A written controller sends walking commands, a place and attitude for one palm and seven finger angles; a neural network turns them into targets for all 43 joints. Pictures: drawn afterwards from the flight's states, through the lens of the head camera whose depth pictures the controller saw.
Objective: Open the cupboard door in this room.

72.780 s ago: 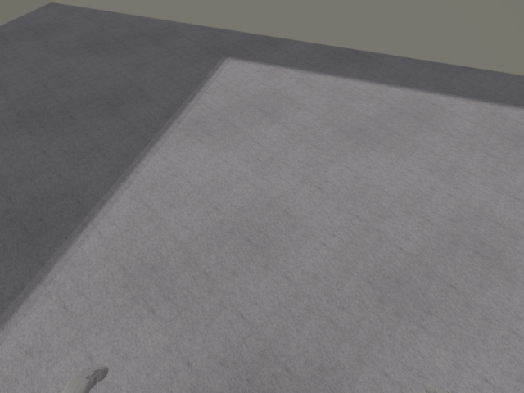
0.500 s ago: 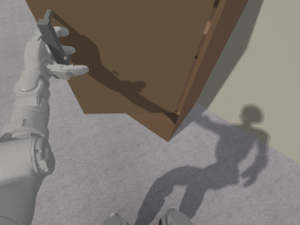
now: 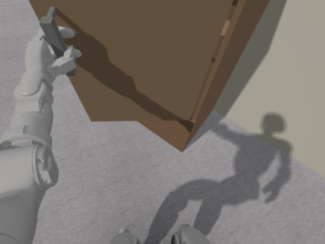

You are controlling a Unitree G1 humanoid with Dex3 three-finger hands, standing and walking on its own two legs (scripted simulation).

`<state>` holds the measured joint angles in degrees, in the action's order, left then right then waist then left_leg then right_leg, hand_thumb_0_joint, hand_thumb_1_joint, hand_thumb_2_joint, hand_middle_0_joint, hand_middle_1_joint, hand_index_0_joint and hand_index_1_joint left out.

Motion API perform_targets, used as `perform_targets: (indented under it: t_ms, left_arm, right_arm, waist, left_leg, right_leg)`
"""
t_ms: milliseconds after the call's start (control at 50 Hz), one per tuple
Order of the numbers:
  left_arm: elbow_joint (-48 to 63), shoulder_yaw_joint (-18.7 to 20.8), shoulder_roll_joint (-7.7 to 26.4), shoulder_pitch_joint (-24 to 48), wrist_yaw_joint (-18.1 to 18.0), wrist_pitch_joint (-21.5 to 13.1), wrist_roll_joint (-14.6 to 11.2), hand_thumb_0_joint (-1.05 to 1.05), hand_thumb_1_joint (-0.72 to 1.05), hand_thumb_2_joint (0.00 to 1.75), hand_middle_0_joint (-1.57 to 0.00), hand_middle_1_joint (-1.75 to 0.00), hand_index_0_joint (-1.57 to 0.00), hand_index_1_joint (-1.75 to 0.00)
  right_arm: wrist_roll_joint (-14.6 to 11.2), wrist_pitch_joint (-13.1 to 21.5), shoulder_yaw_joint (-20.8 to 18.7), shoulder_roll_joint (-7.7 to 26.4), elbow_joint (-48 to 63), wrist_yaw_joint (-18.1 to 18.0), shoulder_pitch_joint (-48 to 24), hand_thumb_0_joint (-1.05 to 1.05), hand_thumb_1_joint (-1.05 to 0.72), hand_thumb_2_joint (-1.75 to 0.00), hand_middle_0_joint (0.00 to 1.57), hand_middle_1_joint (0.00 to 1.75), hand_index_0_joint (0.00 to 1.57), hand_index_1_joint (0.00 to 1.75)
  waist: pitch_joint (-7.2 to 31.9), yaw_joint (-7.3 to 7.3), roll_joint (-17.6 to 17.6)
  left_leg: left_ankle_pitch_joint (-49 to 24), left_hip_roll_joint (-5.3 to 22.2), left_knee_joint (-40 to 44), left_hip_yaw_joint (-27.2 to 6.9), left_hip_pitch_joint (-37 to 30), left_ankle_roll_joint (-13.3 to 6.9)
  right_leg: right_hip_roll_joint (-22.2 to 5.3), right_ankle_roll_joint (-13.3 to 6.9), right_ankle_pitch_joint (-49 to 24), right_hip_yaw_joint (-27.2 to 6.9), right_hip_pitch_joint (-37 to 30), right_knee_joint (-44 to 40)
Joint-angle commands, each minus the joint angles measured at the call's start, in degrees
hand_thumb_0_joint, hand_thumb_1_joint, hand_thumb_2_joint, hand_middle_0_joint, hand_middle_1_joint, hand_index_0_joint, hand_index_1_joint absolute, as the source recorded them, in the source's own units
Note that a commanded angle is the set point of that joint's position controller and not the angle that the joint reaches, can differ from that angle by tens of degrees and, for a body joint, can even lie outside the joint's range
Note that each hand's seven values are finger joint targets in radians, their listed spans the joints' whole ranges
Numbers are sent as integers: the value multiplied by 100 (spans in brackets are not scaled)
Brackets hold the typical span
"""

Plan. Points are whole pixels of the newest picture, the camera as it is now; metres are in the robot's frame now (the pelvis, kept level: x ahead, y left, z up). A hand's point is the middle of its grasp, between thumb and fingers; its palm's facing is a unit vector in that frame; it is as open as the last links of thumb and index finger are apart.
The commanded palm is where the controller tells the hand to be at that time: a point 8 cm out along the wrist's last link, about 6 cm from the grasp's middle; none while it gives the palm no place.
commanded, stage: pull the door open along its arc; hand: left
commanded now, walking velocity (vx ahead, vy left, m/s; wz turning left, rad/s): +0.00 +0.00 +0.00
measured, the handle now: (62, 44) +0.57 +0.19 +0.12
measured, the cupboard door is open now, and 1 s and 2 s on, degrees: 39 79 77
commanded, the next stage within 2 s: open thumb and fingers to let go in 1.02 s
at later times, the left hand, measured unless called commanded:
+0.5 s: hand (70, 83) +0.45 +0.16 +0.12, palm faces -0.05 -1.00 -0.01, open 5.9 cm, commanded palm +0.40 +0.22 +0.12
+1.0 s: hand (118, 156) +0.28 +0.06 +0.12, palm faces +0.30 -0.95 +0.03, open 6.3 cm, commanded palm +0.23 +0.13 +0.12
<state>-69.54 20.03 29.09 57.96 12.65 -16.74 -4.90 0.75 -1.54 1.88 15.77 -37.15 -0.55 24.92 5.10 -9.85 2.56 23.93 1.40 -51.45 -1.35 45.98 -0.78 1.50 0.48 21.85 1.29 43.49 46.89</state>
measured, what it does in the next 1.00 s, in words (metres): stands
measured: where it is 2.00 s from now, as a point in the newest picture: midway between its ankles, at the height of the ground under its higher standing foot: outside the picture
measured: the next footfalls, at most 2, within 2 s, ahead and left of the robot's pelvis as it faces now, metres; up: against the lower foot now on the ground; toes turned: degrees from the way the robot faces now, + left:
none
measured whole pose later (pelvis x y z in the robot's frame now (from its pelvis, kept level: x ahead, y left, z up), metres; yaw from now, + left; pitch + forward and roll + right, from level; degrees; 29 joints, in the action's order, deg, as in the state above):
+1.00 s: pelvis +0.01 -0.03 +0.03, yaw +0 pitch +2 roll +0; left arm 6.9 -9.7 -4.1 -11.6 -23.9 1.4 -0.3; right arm 2.1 -5.1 2.7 9.2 -29.5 -0.3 9.3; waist 5.3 -0.5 2.8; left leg 21.2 1.5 -38.7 -0.5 19.3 1.2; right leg 1.5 -1.4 21.2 0.5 19.1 38.6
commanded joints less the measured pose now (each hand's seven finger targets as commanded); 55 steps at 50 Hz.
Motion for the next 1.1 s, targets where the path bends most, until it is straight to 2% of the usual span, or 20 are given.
perform_targets:
  t_ms: [0, 20, 40, 60, 80, 140, 300, 380, 460, 500, 520, 560, 600, 660, 760, 780, 840, 900, 980, 1080]
  left_arm:
    - [1376, -59, 1026, 2975, 111, -393, -78, 0, 90, 90, -40, -135, -40, -135]
    - [1292, 80, 1205, 2898, 104, -384, -56, 0, 90, 90, -40, -135, -40, -135]
    - [1140, 402, 1658, 2726, 102, -367, -15, 0, 90, 90, -40, -135, -40, -135]
    - [1143, 458, 1787, 2638, 130, -347, -3, 0, 90, 90, -40, -135, -40, -135]
    - [1141, 357, 1637, 2501, 171, -326, -30, 0, 90, 90, -40, -135, -40, -135]
    - [1503, 411, 1576, 2181, 280, -403, -113, 0, 90, 90, -40, -135, -40, -135]
    - [2574, 539, 1362, 620, 323, -375, -428, 0, 90, 90, -40, -135, -40, -135]
    - [3264, 327, 869, -511, 309, -205, -615, 0, 90, 90, -40, -135, -40, -135]
    - [4295, 128, 410, -1758, 237, -68, -775, 0, 90, 90, -40, -135, -40, -135]
    - [4777, -94, 45, -2287, 186, 8, -886, 0, 90, 90, -40, -135, -40, -135]
    - [5265, 409, -185, -2314, -472, 104, -1164, 0, 90, 90, -40, -135, -40, -135]
    - [5837, -131, -1065, -3025, -1297, 331, -1032, 0, 90, 90, -40, -135, -40, -135]
    - [6299, -298, -1192, -3418, -1829, 450, -748, 0, 90, 90, -40, -135, -40, -135]
    - [7103, -601, -1595, -4058, -2593, 604, -335, 0, 90, 90, -40, -135, -40, -135]
    - [8194, -1285, -2225, -5020, -3600, 1046, 269, 0, 90, 90, -40, -135, -40, -135]
    - [8404, -1514, -2402, -5186, -3712, 1143, 364, 0, 90, 90, -40, -135, -40, -135]
    - [8786, -1587, -2469, -5959, -4001, 1363, 466, 0, 90, 90, -40, -135, -40, -135]
    - [9068, -1854, -2600, -6671, -3987, 1451, 568, 0, 90, 90, -40, -135, -40, -135]
    - [9192, -2389, -2958, -6270, -4053, 1432, 701, 0, 90, 90, -40, -135, -40, -135]
    - [8987, -3100, -3487, -5611, -4265, 1366, 914, 0, 90, 90, -40, -135, -40, -135]
  right_arm:
    - [-6, 116, -365, 989, 255, -94, 961, 0, -90, -90, 20, 30, 20, 30]
    - [-4, 104, -373, 1008, 229, -101, 954, 0, -90, -90, 20, 30, 20, 30]
    - [-12, 80, -362, 1049, 229, -115, 959, 0, -90, -90, 20, 30, 20, 30]
    - [-19, 59, -349, 1055, 294, -128, 950, 0, -90, -90, 20, 30, 20, 30]
    - [-37, 60, -343, 1018, 349, -133, 918, 0, -90, -90, 20, 30, 20, 30]
    - [-43, 58, -361, 986, 446, -126, 847, 0, -90, -90, 20, 30, 20, 30]
    - [-136, 4, -420, 944, 834, -83, 583, 0, -90, -90, 20, 30, 20, 30]
    - [-222, 13, -448, 853, 1015, -57, 276, 0, -90, -90, 20, 30, 20, 30]
    - [-275, 95, -453, 752, 1225, -21, -56, 0, -90, -90, 20, 30, 20, 30]
    - [-303, 154, -439, 705, 1323, -3, -237, 0, -90, -90, 20, 30, 20, 30]
    - [-286, 232, -436, 520, 1321, 29, -433, 0, -90, -90, 20, 30, 20, 30]
    - [-273, 372, -431, 440, 1323, 122, -667, 0, -90, -90, 20, 30, 20, 30]
    - [-225, 409, -439, 447, 1287, 172, -763, 0, -90, -90, 20, 30, 20, 30]
    - [-115, 376, -418, 323, 1334, 198, -1066, 0, -90, -90, 20, 30, 20, 30]
    - [24, 171, -328, 153, 1472, 132, -1621, 0, -90, -90, 20, 30, 20, 30]
    - [40, 128, -306, 115, 1501, 107, -1710, 0, -90, -90, 20, 30, 20, 30]
    - [91, 3, -266, 34, 1542, 7, -1912, 0, -90, -90, 20, 30, 20, 30]
    - [122, -129, -218, -32, 1570, -50, -2043, 0, -90, -90, 20, 30, 20, 30]
    - [190, -148, -165, -111, 1567, -93, -2247, 0, -90, -90, 20, 30, 20, 30]
    - [266, -36, -188, -125, 1422, -72, -2300, 0, -90, -90, 20, 30, 20, 30]
  waist:
    - [2590, -221, 574]
    - [2596, -175, 538]
    - [2570, -92, 451]
    - [2597, -83, 327]
    - [2575, -67, 256]
    - [2930, 102, 578]
    - [2998, 499, 291]
    - [2550, 631, 10]
    - [2379, 841, 115]
    - [2188, 862, 44]
    - [2127, 1230, -128]
    - [1883, 1151, 43]
    - [1633, 1133, -280]
    - [1699, 1202, -374]
    - [1354, 1282, -418]
    - [1241, 1241, -342]
    - [988, 1281, -686]
    - [764, 1320, -662]
    - [349, 1139, -558]
    - [456, 966, -653]
  left_leg:
    - [-2372, -35, 418, -178, -2252, -50]
    - [-2355, -19, 412, -195, -2238, -31]
    - [-2260, -27, 412, -155, -2052, -50]
    - [-2188, -52, 432, -106, -1899, -80]
    - [-2154, -72, 466, -64, -1810, -94]
    - [-2563, -66, 443, -22, -2129, -56]
    - [-3117, -56, 596, 93, -2243, -80]
    - [-2987, -36, 786, 206, -2144, -91]
    - [-3116, -40, 930, 258, -2310, -74]
    - [-3109, -48, 992, 278, -2350, -86]
    - [-2977, -81, 1078, 288, -2182, -20]
    - [-2820, -68, 1193, 297, -2331, 76]
    - [-2671, -66, 1225, 283, -2307, 60]
    - [-2562, -77, 1329, 307, -2377, 89]
    - [-2025, -82, 1525, 304, -2465, 87]
    - [-1953, -77, 1554, 304, -2521, 87]
    - [-1743, -103, 1605, 317, -2584, 56]
    - [-1705, -128, 1621, 329, -2682, 39]
    - [-1542, -159, 1558, 280, -2789, 8]
    - [-1527, -196, 1356, 152, -2878, 1]
  right_leg:
    - [190, -166, -1995, 100, -603, -397]
    - [186, -162, -1983, 92, -607, -397]
    - [180, -160, -1987, 61, -736, -398]
    - [171, -143, -2074, 20, -926, -412]
    - [166, -139, -2162, 10, -1068, -423]
    - [166, -156, -2464, 24, -1208, -365]
    - [200, -182, -3029, 33, -1875, -387]
    - [174, -161, -3119, 42, -2123, -512]
    - [126, -158, -3176, 56, -2340, -560]
    - [117, -156, -3180, 71, -2422, -620]
    - [127, -126, -3034, 163, -2487, -695]
    - [122, -121, -2714, 249, -2372, -750]
    - [100, -129, -2586, 276, -2396, -790]
    - [12, -136, -2612, 245, -2663, -777]
    - [-95, -172, -2116, 171, -2842, -1003]
    - [-108, -180, -2052, 169, -2836, -1054]
    - [-144, -169, -1954, 67, -3031, -1331]
    - [-172, -198, -1990, -31, -3148, -1499]
    - [-215, -169, -1770, -111, -2885, -1648]
    - [-305, -138, -1753, -155, -2674, -1605]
